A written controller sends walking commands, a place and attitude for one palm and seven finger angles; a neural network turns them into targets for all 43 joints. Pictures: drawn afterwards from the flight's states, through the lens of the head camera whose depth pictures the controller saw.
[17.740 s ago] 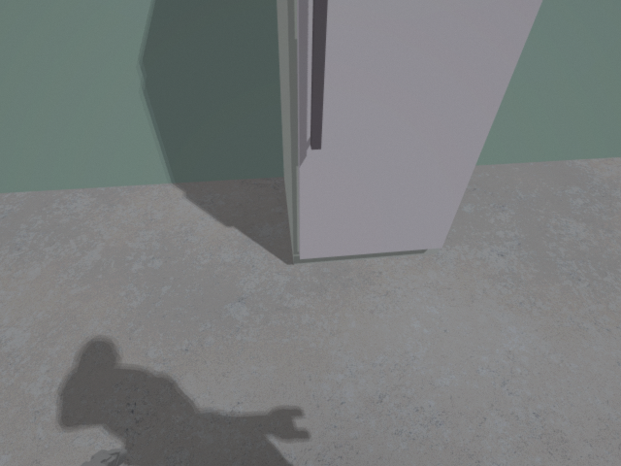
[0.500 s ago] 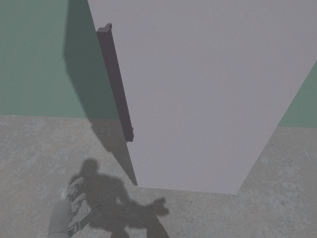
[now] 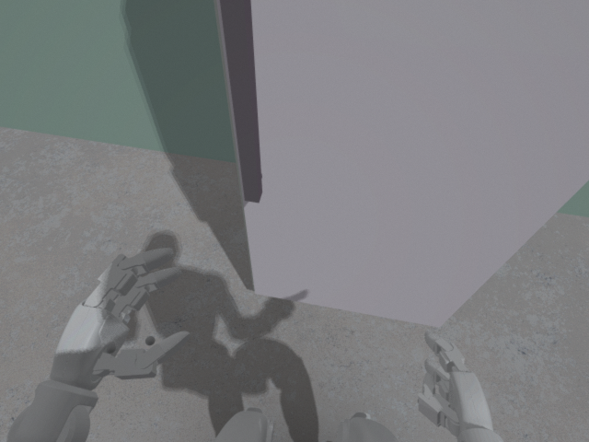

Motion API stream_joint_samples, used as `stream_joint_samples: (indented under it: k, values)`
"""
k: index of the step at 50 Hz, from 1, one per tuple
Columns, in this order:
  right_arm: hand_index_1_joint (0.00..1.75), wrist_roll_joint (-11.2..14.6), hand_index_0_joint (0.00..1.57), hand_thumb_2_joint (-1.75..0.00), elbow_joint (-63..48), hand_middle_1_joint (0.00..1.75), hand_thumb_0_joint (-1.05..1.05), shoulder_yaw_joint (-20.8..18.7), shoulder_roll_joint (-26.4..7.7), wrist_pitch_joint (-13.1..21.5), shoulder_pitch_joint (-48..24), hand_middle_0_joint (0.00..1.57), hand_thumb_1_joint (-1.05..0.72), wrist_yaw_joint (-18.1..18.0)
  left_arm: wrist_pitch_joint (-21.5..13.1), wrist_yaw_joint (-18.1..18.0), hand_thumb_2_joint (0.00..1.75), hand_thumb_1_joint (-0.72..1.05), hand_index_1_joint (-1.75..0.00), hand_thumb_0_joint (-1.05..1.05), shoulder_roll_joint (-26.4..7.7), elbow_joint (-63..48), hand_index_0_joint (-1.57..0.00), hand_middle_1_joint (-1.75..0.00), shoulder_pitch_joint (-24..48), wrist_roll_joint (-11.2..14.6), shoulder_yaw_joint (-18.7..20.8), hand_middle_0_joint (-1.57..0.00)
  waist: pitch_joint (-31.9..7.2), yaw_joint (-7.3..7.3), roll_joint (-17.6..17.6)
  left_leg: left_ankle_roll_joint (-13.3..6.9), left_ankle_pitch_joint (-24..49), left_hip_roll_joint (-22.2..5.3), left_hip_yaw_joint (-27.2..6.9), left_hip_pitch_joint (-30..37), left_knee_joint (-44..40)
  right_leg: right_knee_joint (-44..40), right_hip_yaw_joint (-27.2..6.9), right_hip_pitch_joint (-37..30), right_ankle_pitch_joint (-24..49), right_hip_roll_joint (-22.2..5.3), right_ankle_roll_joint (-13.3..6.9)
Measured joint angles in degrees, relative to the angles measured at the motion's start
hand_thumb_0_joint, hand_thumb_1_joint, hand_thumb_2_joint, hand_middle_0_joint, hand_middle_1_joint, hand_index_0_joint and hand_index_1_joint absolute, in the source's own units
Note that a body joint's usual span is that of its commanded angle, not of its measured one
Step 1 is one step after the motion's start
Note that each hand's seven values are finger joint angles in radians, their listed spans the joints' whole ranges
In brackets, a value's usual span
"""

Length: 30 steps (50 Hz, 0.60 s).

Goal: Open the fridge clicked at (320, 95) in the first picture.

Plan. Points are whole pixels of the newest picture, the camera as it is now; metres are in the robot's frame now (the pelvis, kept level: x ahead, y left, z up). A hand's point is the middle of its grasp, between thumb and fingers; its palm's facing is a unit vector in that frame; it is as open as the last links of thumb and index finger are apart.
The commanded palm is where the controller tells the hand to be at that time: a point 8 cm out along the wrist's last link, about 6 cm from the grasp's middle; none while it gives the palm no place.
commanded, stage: raise the hand to about handle height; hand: left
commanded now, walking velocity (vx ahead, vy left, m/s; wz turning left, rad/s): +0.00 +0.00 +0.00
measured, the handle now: (248, 92) +0.55 +0.13 +0.16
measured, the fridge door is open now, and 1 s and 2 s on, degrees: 0 0 0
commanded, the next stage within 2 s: move the hooked fingers beside the handle in 1.42 s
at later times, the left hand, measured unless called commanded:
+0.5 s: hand (104, 279) +0.26 +0.25 +0.10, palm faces -0.06 -1.00 -0.08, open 13.1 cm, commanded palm +0.24 +0.31 +0.11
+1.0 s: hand (70, 214) +0.31 +0.29 +0.15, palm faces -0.04 -1.00 -0.06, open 14.0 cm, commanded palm +0.28 +0.33 +0.15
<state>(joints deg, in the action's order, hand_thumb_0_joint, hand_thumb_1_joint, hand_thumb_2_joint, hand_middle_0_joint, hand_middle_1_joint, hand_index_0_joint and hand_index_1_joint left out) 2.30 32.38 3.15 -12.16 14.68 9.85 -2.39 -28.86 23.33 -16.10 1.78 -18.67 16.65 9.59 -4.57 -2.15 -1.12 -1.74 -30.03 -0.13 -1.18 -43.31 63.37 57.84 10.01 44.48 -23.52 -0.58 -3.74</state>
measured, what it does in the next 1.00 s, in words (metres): rises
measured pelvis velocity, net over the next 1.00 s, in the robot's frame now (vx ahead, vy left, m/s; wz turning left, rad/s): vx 0.03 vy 0.02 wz -0.02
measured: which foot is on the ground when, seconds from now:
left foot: down 0.00-1.00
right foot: down 0.00-1.00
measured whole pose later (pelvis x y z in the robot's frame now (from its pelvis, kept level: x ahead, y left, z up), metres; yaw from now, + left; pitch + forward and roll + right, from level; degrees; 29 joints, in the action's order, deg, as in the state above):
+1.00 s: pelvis +0.03 +0.02 +0.05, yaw -1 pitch +5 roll -2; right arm 3.2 33.4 3.7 -16.1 13.9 16.0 -5.1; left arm -6.3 30.8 -26.6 19.0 1.8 20.2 24.5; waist -2.8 -0.8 -2.0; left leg -3.2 -23.5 1.1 1.4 -24.0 42.9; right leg 38.8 6.8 26.3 -17.0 -0.3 -1.6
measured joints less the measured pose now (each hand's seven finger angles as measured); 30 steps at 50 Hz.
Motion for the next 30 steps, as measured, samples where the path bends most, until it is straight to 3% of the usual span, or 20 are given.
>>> stream_joint_samples:
  k: [3, 6, 9, 13, 17, 21, 27, 30]
  values:
    - [0.30, 0.5, 0.20, -0.90, -0.1, 0.30, 0.02, 1.5, 1.9, -1.2, 2.0, 0.21, -0.90, -0.3, 9.8, 2.4, 0.62, 0.23, -0.73, 0.01, -1.8, 2.8, -0.24, -0.72, 3.4, 0.2, 0.4, -0.24, 0.2, 1.94, -0.2, -0.4, 1.0, 0.1, 1.4, 1.7, -2.7, -2.1, -1.4, -1.0, 1.2, 0.0, 0.5]
    - [0.30, 0.3, 0.20, -0.90, -0.5, 0.30, 0.02, 1.5, 2.6, -1.6, 5.0, 0.21, -0.90, -0.5, 15.8, 0.4, 0.59, 0.16, -0.77, 0.01, -2.0, 2.2, -0.25, -0.77, 2.0, 2.1, 3.1, -0.25, -0.1, 3.41, 0.2, -0.7, 2.0, 0.1, 2.8, 4.5, -6.3, -4.8, -2.9, -3.0, 2.3, 0.3, 1.0]
    - [0.30, 0.0, 0.20, -0.90, -0.4, 0.30, 0.02, 0.0, 1.7, -1.0, 7.6, 0.21, -0.90, -0.4, 15.2, -3.6, 0.56, 0.10, -0.82, 0.01, -0.8, -1.0, -0.26, -0.81, -1.1, 3.3, 6.1, -0.26, -0.5, 3.60, 0.4, -1.0, 2.5, 0.3, 3.5, 6.8, -8.7, -7.0, -3.7, -4.9, 2.8, 0.4, 1.4]
    - [0.30, -0.2, 0.20, -0.90, 0.4, 0.30, 0.02, -1.8, -1.3, -0.2, 8.9, 0.21, -0.90, -0.1, 11.2, -5.7, 0.52, 0.01, -0.88, 0.00, -0.6, -2.4, -0.26, -0.87, -2.3, 2.0, 7.4, -0.26, -0.7, 2.84, 0.2, -1.6, 2.5, 0.8, 3.1, 7.2, -9.2, -7.7, -3.4, -5.8, 2.8, -0.1, 1.9]
    - [0.30, 0.2, 0.20, -0.90, 0.6, 0.30, 0.02, -2.5, -4.0, 0.6, 7.9, 0.20, -0.90, -0.6, 11.1, -3.0, 0.48, -0.09, -0.94, 0.00, -1.3, -0.4, -0.26, -0.93, -0.8, 1.0, 5.6, -0.26, -0.1, 2.31, -0.2, -2.0, 2.3, 1.2, 2.8, 7.1, -8.7, -7.6, -3.0, -6.0, 2.5, -0.5, 2.4]
    - [0.30, 0.4, 0.20, -0.90, 0.3, 0.30, 0.02, -2.5, -4.4, 1.4, 6.2, 0.20, -0.91, -1.5, 13.0, -0.8, 0.44, -0.18, -1.00, 0.00, -2.8, 0.7, -0.27, -0.99, 0.9, 0.9, 4.7, -0.27, 0.1, 2.24, 0.3, -2.1, 2.4, 1.2, 2.8, 8.7, -9.6, -8.6, -3.1, -7.6, 2.7, -0.5, 2.6]
    - [0.30, 0.5, 0.20, -0.90, -0.8, 0.30, 0.02, -1.3, -3.1, 1.8, 5.0, 0.20, -0.91, -1.6, 13.6, -1.5, 0.38, -0.33, -1.09, -0.01, -4.5, 1.0, -0.29, -1.08, 4.9, 2.7, 8.3, -0.29, 0.0, 1.86, 0.6, -1.9, 2.9, 1.1, 2.5, 12.5, -12.3, -11.6, -2.9, -11.7, 3.3, -0.1, 2.6]
    - [0.30, 0.6, 0.20, -0.90, -1.2, 0.30, 0.02, -0.4, -2.8, 1.4, 4.7, 0.20, -0.91, -1.5, 15.5, -0.5, 0.35, -0.39, -1.13, -0.01, -5.1, 3.3, -0.29, -1.13, 7.6, 3.1, 9.6, -0.29, -0.1, 1.44, 0.0, -1.9, 3.3, 1.2, 2.3, 13.9, -13.5, -12.9, -2.7, -13.2, 3.7, -0.1, 2.6]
